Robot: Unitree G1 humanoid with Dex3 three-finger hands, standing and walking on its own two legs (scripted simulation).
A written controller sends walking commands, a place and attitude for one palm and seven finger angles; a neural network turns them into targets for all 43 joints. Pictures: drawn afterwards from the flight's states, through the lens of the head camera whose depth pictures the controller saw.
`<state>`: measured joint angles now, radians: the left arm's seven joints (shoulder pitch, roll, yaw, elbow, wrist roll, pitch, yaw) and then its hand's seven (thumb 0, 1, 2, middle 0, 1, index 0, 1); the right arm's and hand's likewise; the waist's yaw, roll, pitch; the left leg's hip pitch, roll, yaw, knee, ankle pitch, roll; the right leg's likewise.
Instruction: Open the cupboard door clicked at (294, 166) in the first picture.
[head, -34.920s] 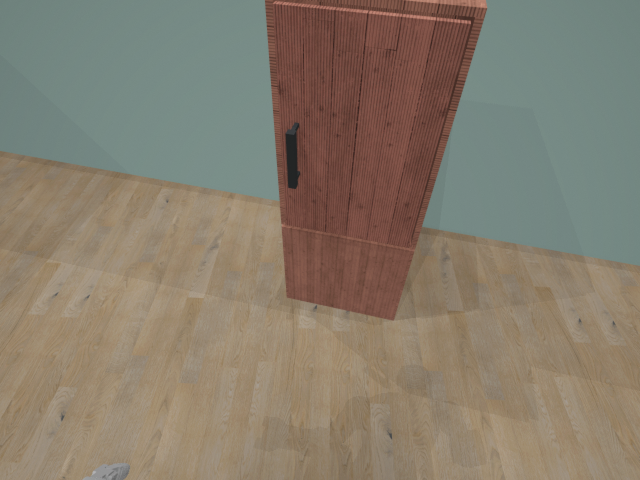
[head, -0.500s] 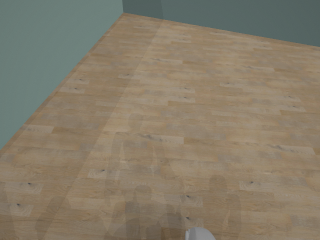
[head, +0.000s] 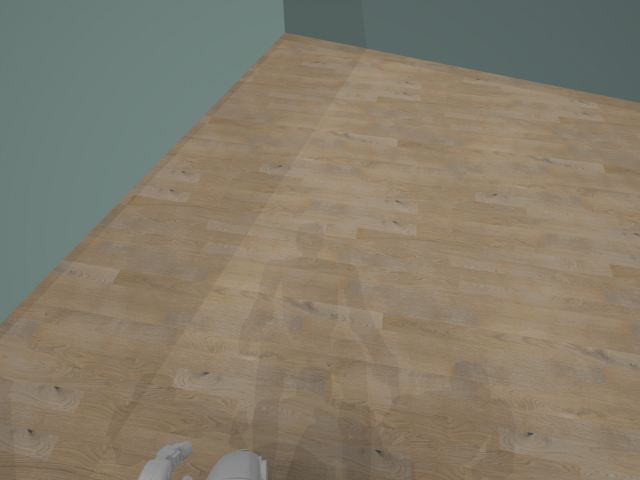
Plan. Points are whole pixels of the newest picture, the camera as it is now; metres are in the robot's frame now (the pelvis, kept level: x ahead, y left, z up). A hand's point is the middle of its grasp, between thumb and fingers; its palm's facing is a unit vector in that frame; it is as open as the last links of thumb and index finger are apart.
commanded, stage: turn to face it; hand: left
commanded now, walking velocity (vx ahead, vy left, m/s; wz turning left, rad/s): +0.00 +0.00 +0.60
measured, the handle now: out of the picture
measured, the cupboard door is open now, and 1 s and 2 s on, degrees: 50 50 50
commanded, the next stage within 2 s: none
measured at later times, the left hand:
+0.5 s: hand out of the picture +0.08 +0.23 -0.16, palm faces +0.27 -0.91 -0.31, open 7.4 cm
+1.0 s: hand out of the picture -0.04 +0.13 -0.19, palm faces +0.60 -0.76 -0.23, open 7.3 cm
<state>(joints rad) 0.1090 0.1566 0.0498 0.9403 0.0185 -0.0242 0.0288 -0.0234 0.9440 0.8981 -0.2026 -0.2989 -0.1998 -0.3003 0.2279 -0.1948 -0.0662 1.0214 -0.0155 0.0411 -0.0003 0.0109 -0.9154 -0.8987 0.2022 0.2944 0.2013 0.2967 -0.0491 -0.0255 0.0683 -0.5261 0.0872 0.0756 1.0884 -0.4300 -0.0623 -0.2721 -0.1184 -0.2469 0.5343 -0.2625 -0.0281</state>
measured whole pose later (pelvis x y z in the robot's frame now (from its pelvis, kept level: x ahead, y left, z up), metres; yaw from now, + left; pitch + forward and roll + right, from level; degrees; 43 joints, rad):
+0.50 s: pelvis +0.05 -0.02 -0.01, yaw +16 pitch +3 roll +1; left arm 0.15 0.26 0.06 0.89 0.01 0.04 0.00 0.01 0.91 0.90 -0.20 -0.30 -0.19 -0.30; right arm 0.17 -0.23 -0.06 0.91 -0.03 0.04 0.01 0.01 -0.91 -0.90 0.21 0.30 0.21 0.30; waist -0.01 0.03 0.09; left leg -0.39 0.01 -0.06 0.55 -0.22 -0.04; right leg -0.38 -0.03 -0.02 0.73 -0.39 0.09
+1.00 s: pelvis +0.06 -0.04 -0.02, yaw +36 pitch +0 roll +1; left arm 0.28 0.23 0.05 0.92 0.02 0.01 0.01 0.01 0.91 0.90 -0.20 -0.30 -0.20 -0.30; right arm 0.03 -0.25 -0.06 0.90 -0.02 0.05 0.03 0.01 -0.91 -0.90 0.20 0.29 0.20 0.30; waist 0.02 -0.05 0.11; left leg -0.30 0.01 0.12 0.61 -0.29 -0.02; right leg -0.21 -0.15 -0.33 0.69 -0.44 -0.01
